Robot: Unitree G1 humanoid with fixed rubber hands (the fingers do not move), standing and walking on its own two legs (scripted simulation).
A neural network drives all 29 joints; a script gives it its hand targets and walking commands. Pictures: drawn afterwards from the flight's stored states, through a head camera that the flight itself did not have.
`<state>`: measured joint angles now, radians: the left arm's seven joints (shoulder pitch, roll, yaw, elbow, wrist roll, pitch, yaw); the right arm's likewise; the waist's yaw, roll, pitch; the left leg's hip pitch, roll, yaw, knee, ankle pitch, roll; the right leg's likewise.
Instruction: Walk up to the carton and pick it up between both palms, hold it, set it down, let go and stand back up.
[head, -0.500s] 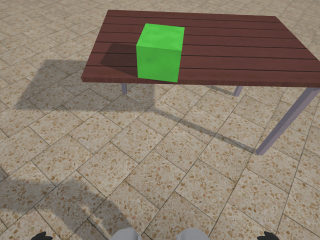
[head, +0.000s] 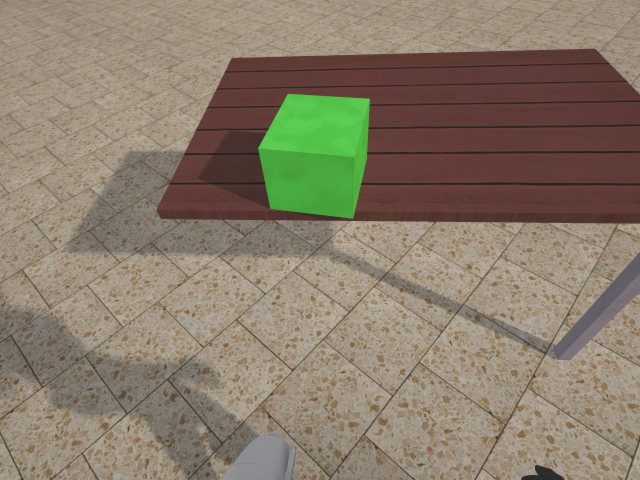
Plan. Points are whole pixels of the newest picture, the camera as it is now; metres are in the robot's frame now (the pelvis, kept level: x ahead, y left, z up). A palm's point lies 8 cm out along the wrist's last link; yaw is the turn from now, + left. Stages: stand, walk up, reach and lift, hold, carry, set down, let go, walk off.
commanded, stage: walk up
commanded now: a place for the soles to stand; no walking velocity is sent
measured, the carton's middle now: (319, 154) +0.70 +0.05 +0.01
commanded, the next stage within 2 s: none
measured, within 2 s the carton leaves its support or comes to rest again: neither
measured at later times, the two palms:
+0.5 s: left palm (71, 423) +0.19 +0.38 -0.09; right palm (521, 441) +0.20 -0.25 -0.10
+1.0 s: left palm (104, 374) +0.27 +0.36 -0.09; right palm (520, 426) +0.23 -0.26 -0.12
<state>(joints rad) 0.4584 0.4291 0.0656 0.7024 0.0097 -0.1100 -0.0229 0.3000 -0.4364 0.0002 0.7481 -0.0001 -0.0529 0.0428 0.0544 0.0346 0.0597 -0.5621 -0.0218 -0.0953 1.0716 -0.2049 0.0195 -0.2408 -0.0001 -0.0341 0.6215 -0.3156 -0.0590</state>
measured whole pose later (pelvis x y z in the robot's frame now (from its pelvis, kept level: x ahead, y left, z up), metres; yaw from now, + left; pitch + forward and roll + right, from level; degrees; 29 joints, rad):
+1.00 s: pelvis +0.14 +0.05 -0.02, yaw +0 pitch -3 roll +1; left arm 0.19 0.42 -0.01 0.76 0.01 -0.05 0.00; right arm 0.23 -0.44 0.00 0.83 0.00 -0.03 0.01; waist 0.00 0.04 0.09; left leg -0.35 -0.01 0.01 0.75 -0.35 0.01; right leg -0.39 -0.01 -0.01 0.76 -0.32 -0.02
